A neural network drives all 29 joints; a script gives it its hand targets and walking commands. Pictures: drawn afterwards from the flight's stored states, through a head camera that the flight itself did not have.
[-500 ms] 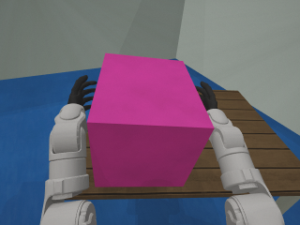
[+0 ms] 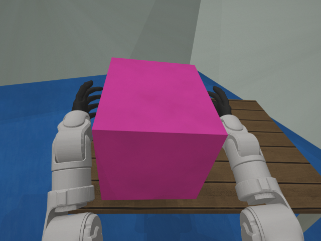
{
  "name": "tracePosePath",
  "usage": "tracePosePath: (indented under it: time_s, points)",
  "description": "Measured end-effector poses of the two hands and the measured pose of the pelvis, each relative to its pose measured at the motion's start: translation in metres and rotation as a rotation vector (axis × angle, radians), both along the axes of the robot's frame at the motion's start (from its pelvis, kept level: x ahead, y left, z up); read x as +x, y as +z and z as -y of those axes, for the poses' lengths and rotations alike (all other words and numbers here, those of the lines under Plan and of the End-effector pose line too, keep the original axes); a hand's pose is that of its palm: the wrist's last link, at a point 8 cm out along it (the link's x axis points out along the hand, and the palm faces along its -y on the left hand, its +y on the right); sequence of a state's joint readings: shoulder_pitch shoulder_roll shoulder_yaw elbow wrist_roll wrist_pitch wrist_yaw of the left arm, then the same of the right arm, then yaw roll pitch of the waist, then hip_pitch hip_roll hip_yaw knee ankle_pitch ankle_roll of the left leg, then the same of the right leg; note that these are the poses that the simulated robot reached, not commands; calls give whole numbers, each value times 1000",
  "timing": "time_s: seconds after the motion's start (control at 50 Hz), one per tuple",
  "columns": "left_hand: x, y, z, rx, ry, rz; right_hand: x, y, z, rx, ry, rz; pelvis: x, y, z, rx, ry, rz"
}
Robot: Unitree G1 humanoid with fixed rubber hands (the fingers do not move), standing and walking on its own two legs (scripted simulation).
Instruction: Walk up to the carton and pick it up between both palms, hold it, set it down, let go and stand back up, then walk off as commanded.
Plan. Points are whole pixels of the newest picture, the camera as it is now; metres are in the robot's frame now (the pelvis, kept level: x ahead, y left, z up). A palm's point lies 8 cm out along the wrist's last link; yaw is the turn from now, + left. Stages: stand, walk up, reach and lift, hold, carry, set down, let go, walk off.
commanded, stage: hold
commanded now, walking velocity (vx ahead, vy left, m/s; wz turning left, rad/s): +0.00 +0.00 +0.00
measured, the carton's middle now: (152, 125) +0.40 +0.01 +0.15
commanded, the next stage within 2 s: none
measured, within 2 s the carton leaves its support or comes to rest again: neither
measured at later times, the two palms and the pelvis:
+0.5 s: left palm (83, 109) +0.35 +0.17 +0.23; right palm (225, 116) +0.36 -0.16 +0.22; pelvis +0.00 +0.00 +0.00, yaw -1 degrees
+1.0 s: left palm (84, 111) +0.36 +0.17 +0.22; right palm (224, 118) +0.36 -0.16 +0.21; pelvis +0.00 +0.00 +0.00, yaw +0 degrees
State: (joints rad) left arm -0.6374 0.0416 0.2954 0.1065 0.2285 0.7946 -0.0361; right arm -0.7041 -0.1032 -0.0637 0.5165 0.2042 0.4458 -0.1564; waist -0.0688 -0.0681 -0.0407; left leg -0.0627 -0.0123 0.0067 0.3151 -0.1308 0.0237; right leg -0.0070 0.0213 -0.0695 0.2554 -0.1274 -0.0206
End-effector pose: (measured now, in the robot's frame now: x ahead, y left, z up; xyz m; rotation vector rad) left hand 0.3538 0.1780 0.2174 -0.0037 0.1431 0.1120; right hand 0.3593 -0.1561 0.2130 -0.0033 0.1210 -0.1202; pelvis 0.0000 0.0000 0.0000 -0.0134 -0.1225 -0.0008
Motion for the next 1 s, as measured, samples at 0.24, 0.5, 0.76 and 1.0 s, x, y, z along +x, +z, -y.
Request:
tracePosePath:
  time_s: [0.24,0.5,0.76,1.0]
  points:
    - [-1,13,3,30,-6,35,-3,5,3,38,-10,35,-3,0,-4,-2,-5,-19]
    - [-1,13,6,18,2,14,-3,4,5,21,-3,15,-4,0,-1,2,-10,-10]
    - [5,9,4,13,-6,28,3,7,4,22,-9,29,0,0,2,-2,4,-25]
    - [2,6,7,15,-8,5,-2,-1,6,31,-13,4,2,0,-2,0,-5,0]
